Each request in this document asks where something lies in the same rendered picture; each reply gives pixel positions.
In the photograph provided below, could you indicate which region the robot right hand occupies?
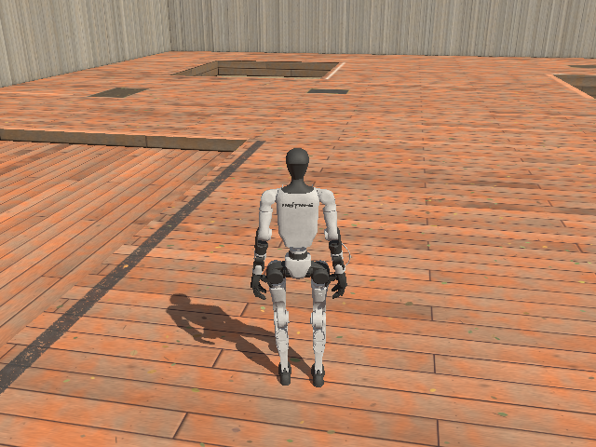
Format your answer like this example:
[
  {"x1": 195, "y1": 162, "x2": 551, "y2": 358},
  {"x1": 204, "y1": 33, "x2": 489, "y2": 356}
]
[{"x1": 325, "y1": 272, "x2": 347, "y2": 299}]

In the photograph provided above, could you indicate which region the robot left hand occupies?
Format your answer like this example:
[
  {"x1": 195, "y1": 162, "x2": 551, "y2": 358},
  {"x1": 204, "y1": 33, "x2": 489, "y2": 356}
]
[{"x1": 251, "y1": 273, "x2": 273, "y2": 300}]

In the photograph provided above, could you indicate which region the humanoid robot head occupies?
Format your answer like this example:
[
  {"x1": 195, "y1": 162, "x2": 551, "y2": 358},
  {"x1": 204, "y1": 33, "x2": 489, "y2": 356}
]
[{"x1": 281, "y1": 148, "x2": 314, "y2": 194}]

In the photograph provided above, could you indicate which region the right robot upper arm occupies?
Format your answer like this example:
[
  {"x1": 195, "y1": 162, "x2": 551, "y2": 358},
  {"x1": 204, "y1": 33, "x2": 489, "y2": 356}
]
[{"x1": 317, "y1": 188, "x2": 338, "y2": 241}]

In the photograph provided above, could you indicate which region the robot left foot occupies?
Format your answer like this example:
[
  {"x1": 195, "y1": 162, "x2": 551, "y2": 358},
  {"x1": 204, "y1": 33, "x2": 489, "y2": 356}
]
[{"x1": 278, "y1": 362, "x2": 291, "y2": 386}]

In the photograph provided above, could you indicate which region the left robot forearm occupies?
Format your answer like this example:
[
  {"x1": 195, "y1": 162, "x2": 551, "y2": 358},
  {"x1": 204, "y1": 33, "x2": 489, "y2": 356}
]
[{"x1": 252, "y1": 227, "x2": 268, "y2": 275}]

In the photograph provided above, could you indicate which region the right robot forearm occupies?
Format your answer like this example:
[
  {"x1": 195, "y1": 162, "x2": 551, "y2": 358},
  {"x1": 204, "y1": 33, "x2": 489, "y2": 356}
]
[{"x1": 329, "y1": 227, "x2": 345, "y2": 274}]

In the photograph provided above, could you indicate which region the left robot upper arm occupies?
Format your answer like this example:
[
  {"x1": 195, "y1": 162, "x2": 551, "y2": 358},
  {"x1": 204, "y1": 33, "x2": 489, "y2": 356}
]
[{"x1": 258, "y1": 188, "x2": 278, "y2": 241}]

